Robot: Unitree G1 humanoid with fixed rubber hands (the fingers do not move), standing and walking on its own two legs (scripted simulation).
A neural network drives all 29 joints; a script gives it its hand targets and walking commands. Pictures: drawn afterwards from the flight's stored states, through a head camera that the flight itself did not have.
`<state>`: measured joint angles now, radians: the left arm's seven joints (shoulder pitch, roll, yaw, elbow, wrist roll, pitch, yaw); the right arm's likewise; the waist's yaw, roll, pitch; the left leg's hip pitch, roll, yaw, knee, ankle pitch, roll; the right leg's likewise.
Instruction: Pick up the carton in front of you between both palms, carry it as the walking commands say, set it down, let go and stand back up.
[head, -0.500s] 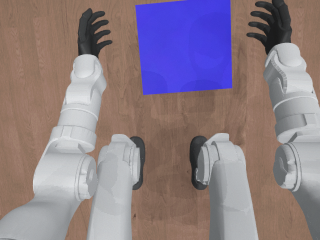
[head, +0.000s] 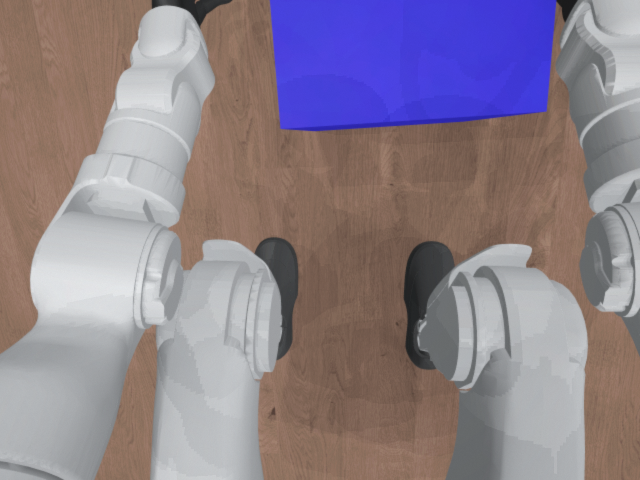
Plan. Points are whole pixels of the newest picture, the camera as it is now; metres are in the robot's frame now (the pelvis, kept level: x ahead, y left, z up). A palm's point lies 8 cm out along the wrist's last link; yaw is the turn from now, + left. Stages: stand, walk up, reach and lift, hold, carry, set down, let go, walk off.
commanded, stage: reach and lift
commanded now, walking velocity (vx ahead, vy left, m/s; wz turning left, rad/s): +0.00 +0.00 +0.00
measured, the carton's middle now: (393, 25) +0.53 -0.06 -0.24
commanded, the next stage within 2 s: none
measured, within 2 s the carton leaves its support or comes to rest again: leaves its support in 0.64 s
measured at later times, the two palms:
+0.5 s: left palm out of the picture +0.54 +0.11 -0.17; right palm out of the picture +0.55 -0.19 -0.17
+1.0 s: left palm out of the picture +0.51 +0.09 -0.02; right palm out of the picture +0.49 -0.21 -0.03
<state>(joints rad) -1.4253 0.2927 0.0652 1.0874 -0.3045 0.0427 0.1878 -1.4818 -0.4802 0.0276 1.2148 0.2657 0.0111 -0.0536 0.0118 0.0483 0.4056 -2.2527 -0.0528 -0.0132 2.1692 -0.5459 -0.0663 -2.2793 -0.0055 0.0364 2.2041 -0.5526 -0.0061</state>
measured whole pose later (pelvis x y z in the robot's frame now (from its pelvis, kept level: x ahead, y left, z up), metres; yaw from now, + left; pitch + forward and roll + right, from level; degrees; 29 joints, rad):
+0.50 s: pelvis +0.00 +0.00 +0.01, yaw +0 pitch +38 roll +3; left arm -1.45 0.18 0.22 1.14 -0.18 0.01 0.21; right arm -1.56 -0.39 0.03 1.29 0.17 0.04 -0.06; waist -0.01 0.04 0.33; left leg -2.28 -0.05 -0.01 2.14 -0.53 -0.05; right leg -2.30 0.00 0.04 2.17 -0.54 0.00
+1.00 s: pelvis +0.00 +0.01 +0.05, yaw -4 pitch +40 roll +2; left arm -1.06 -0.03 0.50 0.71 0.07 0.24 0.15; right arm -1.16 -0.19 -0.20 0.88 -0.04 0.35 -0.06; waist -0.01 0.06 -0.04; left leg -2.16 -0.08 -0.06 2.03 -0.57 -0.08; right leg -2.19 0.05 0.04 2.03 -0.53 0.02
